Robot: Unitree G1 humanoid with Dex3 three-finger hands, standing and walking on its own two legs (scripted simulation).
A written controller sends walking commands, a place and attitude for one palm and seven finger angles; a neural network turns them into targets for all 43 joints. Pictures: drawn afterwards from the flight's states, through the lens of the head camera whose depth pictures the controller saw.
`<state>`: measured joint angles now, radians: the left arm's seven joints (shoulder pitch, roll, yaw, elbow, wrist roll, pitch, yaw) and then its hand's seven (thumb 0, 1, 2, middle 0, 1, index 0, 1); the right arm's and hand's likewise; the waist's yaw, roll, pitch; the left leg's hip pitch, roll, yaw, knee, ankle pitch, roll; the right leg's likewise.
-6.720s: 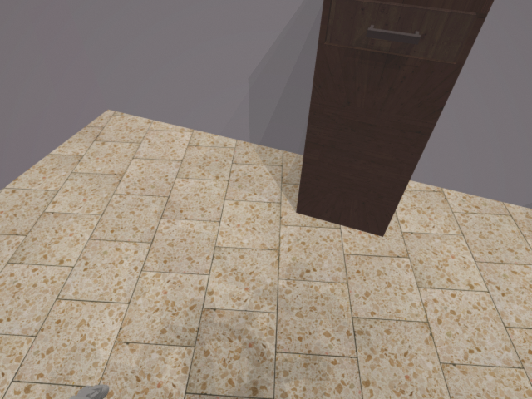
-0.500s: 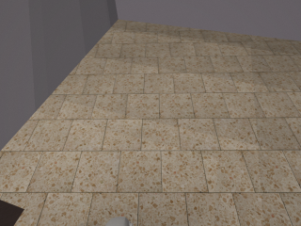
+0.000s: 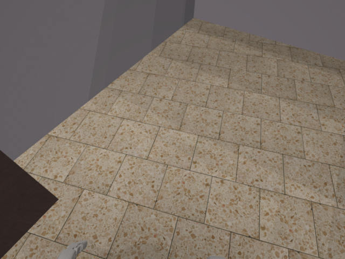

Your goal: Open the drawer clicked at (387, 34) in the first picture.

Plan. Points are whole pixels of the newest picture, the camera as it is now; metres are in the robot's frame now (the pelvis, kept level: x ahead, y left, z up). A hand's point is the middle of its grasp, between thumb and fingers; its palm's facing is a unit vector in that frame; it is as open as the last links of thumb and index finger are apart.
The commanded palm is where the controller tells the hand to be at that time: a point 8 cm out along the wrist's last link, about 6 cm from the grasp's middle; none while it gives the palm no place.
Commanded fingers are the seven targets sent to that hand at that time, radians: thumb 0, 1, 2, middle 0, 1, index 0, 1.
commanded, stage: turn to face it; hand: left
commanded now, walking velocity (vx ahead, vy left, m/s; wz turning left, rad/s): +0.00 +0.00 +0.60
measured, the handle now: out of the picture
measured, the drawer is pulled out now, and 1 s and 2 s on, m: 0.00 0.00 0.00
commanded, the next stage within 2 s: take the last steps up to it in 1.50 s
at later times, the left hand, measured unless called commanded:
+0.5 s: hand out of the picture -0.04 +0.18 -0.16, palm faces +0.35 -0.90 -0.25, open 7.4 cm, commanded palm none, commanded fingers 0.00 0.90 0.90 -0.20 -0.30 -0.20 -0.30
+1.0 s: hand out of the picture -0.07 +0.27 -0.15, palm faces +0.59 -0.78 -0.23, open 7.4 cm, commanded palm none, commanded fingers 0.00 0.90 0.90 -0.20 -0.30 -0.20 -0.30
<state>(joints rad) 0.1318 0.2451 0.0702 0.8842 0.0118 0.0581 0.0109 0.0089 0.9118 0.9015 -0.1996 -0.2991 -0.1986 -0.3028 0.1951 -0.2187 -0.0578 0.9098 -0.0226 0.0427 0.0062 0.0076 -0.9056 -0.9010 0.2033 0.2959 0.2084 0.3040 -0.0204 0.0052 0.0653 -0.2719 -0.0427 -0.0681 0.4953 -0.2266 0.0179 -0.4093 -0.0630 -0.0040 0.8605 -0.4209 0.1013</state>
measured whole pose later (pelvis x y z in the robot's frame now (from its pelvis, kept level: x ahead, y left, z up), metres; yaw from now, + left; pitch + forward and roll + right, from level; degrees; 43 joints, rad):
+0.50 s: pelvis -0.02 -0.02 +0.00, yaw +20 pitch -1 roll +1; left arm 0.25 0.20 0.04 0.91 0.03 0.02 0.02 0.01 0.91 0.90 -0.21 -0.30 -0.21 -0.30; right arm 0.17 -0.26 -0.08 0.95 -0.01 0.09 0.03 0.01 -0.91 -0.90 0.20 0.29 0.20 0.30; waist 0.01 0.00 0.09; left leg -0.40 0.06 0.06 0.87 -0.42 -0.08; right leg -0.20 -0.16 -0.29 0.55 -0.30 0.01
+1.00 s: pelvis -0.05 +0.03 +0.01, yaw +36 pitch +0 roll -2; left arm 0.12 0.26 0.07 0.90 0.02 0.06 0.02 0.01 0.91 0.90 -0.20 -0.30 -0.20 -0.30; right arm 0.24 -0.19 -0.05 0.92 -0.02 0.03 0.00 0.01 -0.91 -0.90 0.20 0.30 0.21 0.30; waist -0.03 -0.02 0.04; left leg -0.24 -0.09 -0.08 0.43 -0.17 0.09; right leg -0.47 -0.08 0.02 1.04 -0.35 0.12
